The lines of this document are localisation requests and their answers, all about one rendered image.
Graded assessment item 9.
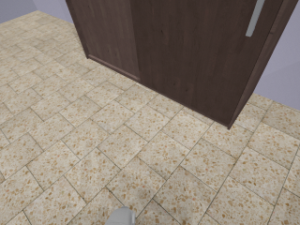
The left robot thigh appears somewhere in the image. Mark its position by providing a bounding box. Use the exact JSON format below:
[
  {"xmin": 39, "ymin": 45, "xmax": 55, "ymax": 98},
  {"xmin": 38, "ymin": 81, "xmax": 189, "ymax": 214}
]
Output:
[{"xmin": 104, "ymin": 207, "xmax": 136, "ymax": 225}]

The handle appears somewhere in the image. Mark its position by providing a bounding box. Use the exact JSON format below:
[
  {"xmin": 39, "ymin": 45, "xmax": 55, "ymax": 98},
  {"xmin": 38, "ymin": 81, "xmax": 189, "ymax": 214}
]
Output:
[{"xmin": 246, "ymin": 0, "xmax": 265, "ymax": 37}]

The wardrobe door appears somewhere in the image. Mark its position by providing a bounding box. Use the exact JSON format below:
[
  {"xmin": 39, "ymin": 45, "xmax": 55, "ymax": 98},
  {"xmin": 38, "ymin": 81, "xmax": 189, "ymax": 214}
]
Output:
[
  {"xmin": 129, "ymin": 0, "xmax": 284, "ymax": 125},
  {"xmin": 71, "ymin": 0, "xmax": 140, "ymax": 78}
]

